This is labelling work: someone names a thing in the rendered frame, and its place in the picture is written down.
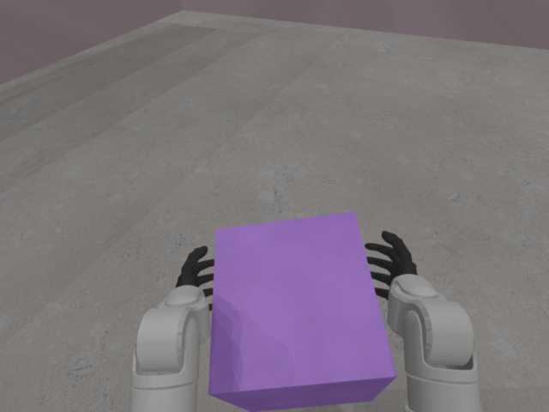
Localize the right robot hand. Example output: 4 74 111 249
365 231 418 300

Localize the left robot forearm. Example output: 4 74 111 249
129 285 211 412

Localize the right robot forearm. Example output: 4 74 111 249
387 274 481 412

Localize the carton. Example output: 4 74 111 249
208 211 397 412

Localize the left robot hand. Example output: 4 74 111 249
176 246 214 311

